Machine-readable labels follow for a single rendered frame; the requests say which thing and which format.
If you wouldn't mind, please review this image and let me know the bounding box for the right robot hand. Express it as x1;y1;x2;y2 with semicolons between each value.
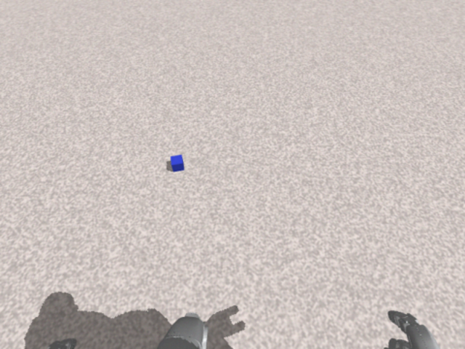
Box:
384;310;440;349

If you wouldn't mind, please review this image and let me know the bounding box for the cube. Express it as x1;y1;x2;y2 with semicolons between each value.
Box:
171;155;185;172

